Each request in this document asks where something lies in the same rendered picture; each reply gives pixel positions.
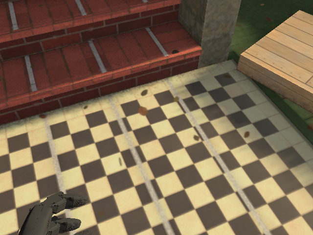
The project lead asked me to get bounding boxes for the left robot hand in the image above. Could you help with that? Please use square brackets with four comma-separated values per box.
[18, 191, 93, 235]

